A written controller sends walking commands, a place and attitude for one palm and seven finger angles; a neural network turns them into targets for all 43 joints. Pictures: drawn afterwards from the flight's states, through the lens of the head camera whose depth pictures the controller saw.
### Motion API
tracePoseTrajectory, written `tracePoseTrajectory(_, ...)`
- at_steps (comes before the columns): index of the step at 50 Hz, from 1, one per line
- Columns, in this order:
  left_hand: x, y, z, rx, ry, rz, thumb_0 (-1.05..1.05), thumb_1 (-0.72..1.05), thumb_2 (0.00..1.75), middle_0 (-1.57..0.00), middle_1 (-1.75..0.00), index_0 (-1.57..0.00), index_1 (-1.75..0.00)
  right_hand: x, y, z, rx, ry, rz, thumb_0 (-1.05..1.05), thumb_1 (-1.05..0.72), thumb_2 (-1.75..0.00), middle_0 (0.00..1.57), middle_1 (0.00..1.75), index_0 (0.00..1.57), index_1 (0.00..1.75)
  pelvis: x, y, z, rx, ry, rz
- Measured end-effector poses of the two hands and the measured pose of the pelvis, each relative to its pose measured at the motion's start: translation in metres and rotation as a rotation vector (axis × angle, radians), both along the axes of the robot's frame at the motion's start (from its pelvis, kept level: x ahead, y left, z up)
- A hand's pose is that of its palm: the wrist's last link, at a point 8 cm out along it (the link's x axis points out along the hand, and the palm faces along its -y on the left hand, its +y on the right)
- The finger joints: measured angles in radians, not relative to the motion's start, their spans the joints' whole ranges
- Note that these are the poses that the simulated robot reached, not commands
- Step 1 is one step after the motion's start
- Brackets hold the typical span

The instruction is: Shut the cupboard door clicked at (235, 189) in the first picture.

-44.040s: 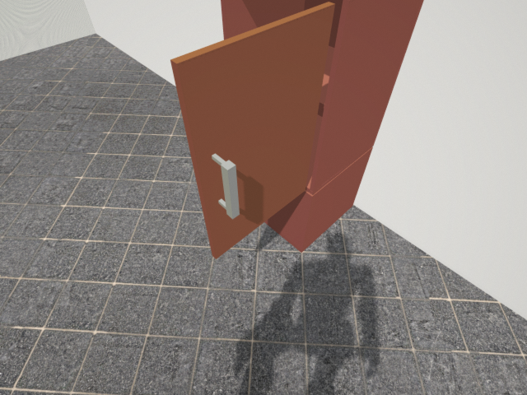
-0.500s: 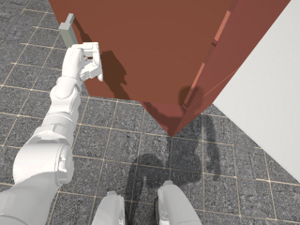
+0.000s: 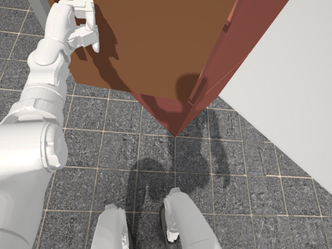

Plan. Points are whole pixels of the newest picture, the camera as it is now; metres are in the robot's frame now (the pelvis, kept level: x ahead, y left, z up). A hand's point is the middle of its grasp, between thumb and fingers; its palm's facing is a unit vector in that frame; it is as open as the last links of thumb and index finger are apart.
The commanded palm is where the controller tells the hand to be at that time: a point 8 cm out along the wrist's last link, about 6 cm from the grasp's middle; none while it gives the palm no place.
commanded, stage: push the door shut along its arc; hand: left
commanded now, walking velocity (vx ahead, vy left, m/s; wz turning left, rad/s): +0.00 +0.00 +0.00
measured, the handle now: (52, 16) +0.62 +0.15 +0.09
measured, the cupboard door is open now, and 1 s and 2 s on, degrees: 38 27 27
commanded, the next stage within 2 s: pull the fist back off the door in 0.54 s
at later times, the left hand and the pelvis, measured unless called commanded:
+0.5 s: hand (103, 24) +0.59 +0.05 +0.10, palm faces -0.38 -0.92 -0.05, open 3.5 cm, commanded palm +0.62 +0.06 +0.09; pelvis +0.00 +0.00 -0.01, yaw +0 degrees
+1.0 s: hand (119, 18) +0.61 +0.01 +0.09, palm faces +0.04 -1.00 -0.07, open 3.2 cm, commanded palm +0.57 +0.06 +0.09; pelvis +0.01 -0.01 +0.00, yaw +0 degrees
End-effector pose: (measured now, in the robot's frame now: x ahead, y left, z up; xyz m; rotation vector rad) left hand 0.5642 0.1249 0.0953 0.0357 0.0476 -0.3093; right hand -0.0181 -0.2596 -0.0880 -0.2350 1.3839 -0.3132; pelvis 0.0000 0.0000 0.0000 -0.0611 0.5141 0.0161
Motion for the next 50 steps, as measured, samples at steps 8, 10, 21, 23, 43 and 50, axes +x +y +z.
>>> tracePoseTrajectory(8, 0.016, -0.007, -0.001, 0.019, 0.01, -0.027, 0.01, 0.89, 0.91, -1.3, -1.5, -1.29, -1.5, -0.016, 0.007, -0.002, 0.012, 0.05, -0.035, 0.0, -0.9, -0.9, 0.2, 0.3, 0.2, 0.3, 0.004, 0.0, -0.004, -0.001, 0.023, -0.009)
tracePoseTrajectory(10, 0.017, -0.007, -0.001, 0.023, 0.014, -0.033, 0.01, 0.89, 0.92, -1.3, -1.5, -1.29, -1.5, -0.019, 0.009, -0.003, 0.02, 0.065, -0.04, 0.0, -0.9, -0.9, 0.2, 0.3, 0.2, 0.3, 0.005, 0.0, -0.003, 0.0, 0.024, -0.009)
tracePoseTrajectory(21, 0.025, -0.014, 0.005, 0.034, 0.044, -0.07, 0.05, 0.93, 0.96, -1.3, -1.5, -1.29, -1.5, -0.025, 0.005, 0.002, -0.004, 0.085, -0.031, 0.0, -0.9, -0.9, 0.2, 0.3, 0.21, 0.3, 0.005, -0.003, -0.004, -0.008, 0.032, 0.004)
tracePoseTrajectory(23, 0.027, -0.016, 0.005, 0.037, 0.046, -0.076, 0.05, 0.95, 0.97, -1.3, -1.5, -1.29, -1.5, -0.025, 0.003, 0.002, -0.014, 0.086, -0.027, 0.0, -0.9, -0.9, 0.2, 0.3, 0.21, 0.3, 0.004, -0.003, -0.005, -0.01, 0.035, 0.006)
tracePoseTrajectory(43, 0.035, -0.054, 0.0, -0.01, -0.044, 0.391, 0.04, 0.91, 0.94, -1.3, -1.5, -1.3, -1.5, -0.036, 0.016, -0.011, 0.098, 0.108, 0.028, 0.0, -0.9, -0.9, 0.2, 0.3, 0.2, 0.3, 0.001, -0.008, -0.015, -0.001, 0.083, -0.006)
tracePoseTrajectory(50, 0.028, -0.059, -0.003, 0.039, -0.013, 0.346, 0.03, 0.93, 0.93, -1.3, -1.5, -1.3, -1.5, -0.046, 0.029, -0.006, 0.171, 0.135, -0.053, 0.0, -0.9, -0.9, 0.2, 0.3, 0.2, 0.3, 0.005, -0.012, -0.001, 0.017, 0.055, -0.018)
